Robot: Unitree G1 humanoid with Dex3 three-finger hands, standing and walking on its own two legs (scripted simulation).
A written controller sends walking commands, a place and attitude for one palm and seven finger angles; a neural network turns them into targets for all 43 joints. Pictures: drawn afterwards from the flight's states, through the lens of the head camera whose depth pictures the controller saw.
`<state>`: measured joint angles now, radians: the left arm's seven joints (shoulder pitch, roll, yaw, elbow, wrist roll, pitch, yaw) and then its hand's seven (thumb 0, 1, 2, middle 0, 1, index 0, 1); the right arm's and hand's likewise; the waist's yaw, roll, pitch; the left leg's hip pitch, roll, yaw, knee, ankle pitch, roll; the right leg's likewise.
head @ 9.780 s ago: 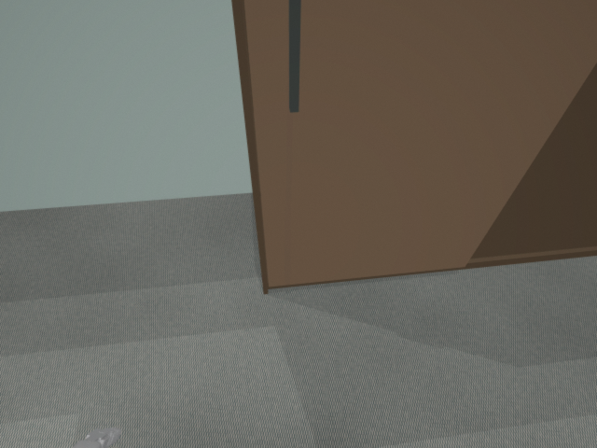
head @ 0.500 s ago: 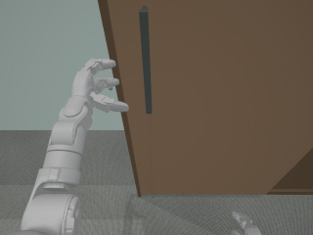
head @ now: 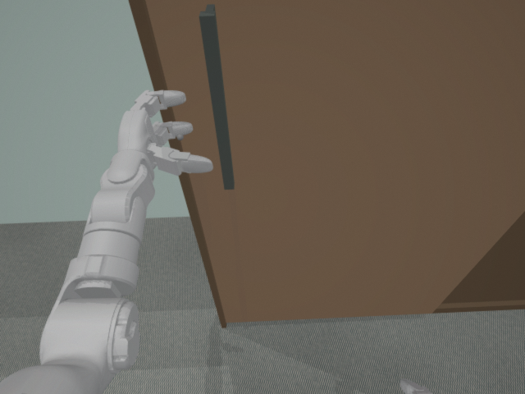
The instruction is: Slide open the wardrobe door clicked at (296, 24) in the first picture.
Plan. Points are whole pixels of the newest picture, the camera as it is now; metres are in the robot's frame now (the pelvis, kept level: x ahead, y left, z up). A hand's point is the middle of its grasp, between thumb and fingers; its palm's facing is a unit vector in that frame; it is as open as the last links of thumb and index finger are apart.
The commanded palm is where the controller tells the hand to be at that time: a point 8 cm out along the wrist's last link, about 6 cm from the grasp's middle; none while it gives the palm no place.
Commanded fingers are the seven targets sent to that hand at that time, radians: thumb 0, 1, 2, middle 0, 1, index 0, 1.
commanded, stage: move the hooked fingers beside the handle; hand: left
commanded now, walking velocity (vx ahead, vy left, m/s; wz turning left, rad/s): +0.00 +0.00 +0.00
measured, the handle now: (221, 111) +0.49 +0.08 +0.20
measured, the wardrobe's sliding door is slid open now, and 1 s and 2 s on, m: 0.00 0.00 0.00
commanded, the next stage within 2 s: feel for the door with the fingertips in 0.58 s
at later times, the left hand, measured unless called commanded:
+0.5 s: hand (183, 139) +0.43 +0.14 +0.19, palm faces +0.06 -1.00 +0.02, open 14.0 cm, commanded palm +0.41 +0.19 +0.19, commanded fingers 0.00 -0.50 0.30 -0.30 -1.20 -0.30 -1.20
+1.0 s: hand (202, 137) +0.43 +0.11 +0.19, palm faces +0.04 -1.00 +0.02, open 14.0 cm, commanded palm +0.41 +0.16 +0.19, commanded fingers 0.00 -0.50 0.30 -0.30 -1.20 -0.30 -1.20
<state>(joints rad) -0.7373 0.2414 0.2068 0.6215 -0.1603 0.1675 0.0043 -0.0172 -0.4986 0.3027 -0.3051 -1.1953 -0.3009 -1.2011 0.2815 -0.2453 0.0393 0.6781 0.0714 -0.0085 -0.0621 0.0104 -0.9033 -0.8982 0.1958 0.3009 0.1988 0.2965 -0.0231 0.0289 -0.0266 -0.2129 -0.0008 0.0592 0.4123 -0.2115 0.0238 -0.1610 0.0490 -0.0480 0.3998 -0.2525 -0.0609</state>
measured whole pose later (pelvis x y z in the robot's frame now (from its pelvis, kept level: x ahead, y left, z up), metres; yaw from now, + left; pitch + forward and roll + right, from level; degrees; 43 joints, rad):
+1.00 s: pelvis +0.00 +0.01 +0.00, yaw +1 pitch +1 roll +0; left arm -0.78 0.14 0.11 0.61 -0.15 0.18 0.09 -0.02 -0.50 0.30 -0.30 -1.20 -0.30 -1.20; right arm 0.25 -0.22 0.04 0.69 0.06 -0.02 -0.05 0.01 -0.90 -0.90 0.20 0.30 0.20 0.30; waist -0.02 0.02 -0.03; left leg -0.23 -0.02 0.05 0.43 -0.22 0.04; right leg -0.17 0.03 -0.05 0.41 -0.26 -0.04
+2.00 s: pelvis -0.01 +0.00 +0.00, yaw +0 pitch +1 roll +0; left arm -0.82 0.14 0.13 0.71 -0.14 0.09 0.09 -0.02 -0.50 0.30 -0.31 -1.20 -0.30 -1.20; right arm 0.29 -0.23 0.03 0.70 0.06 -0.03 -0.04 0.01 -0.90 -0.90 0.20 0.30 0.20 0.30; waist -0.02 0.03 -0.04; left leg -0.25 0.00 0.05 0.42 -0.20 0.03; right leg -0.19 0.05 -0.05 0.41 -0.24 -0.06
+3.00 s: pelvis -0.01 +0.01 +0.00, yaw +1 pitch +2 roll +0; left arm -0.90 0.06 0.07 0.76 -0.12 0.12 0.19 -0.02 -0.50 0.30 -0.33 -1.21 -0.33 -1.24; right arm 0.28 -0.22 0.03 0.72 0.04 -0.02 -0.04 0.01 -0.90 -0.90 0.20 0.30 0.20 0.30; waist -0.03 0.02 -0.04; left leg -0.26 -0.01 0.04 0.43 -0.21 0.03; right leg -0.20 0.04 -0.07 0.41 -0.25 -0.05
